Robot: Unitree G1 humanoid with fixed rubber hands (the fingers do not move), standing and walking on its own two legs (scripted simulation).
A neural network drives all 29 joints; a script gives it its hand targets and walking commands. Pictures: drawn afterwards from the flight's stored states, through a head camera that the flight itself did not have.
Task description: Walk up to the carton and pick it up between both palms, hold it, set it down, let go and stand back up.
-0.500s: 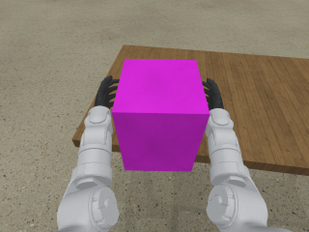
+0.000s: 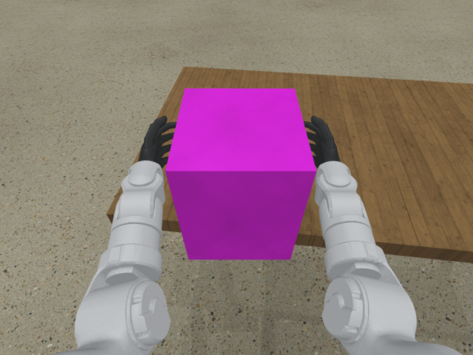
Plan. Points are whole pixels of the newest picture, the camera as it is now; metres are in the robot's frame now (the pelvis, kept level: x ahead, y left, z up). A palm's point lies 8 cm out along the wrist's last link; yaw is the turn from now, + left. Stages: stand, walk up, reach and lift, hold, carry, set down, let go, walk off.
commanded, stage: set down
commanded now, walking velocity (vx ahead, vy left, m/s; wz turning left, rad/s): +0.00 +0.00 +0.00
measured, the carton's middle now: (239, 177) +0.44 -0.02 +0.08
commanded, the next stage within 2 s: none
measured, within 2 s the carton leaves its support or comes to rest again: neither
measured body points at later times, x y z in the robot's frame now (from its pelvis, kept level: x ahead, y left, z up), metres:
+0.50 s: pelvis +0.02 +0.00 +0.00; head +0.04 +0.00 +0.45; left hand +0.45 +0.18 +0.14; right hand +0.46 -0.20 +0.13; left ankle -0.03 +0.10 -0.75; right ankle +0.00 -0.11 -0.75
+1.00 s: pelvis -0.03 +0.00 +0.00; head -0.01 +0.01 +0.45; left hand +0.43 +0.18 +0.24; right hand +0.44 -0.21 +0.22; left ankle -0.03 +0.10 -0.75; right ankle +0.00 -0.11 -0.75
